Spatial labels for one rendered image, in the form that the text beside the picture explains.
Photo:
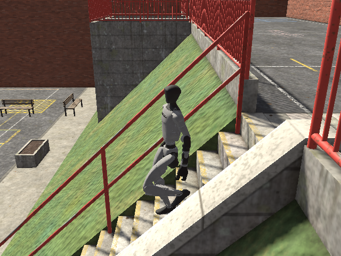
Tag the left robot hand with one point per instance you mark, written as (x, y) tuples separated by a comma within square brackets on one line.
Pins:
[(183, 172)]

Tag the left robot forearm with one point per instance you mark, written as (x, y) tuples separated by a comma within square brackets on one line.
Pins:
[(186, 148)]

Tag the left robot upper arm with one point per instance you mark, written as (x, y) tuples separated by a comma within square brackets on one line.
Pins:
[(179, 120)]

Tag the robot left thigh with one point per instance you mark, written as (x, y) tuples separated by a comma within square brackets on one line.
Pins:
[(160, 168)]

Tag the left robot foot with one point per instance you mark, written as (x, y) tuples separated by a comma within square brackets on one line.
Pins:
[(178, 199)]

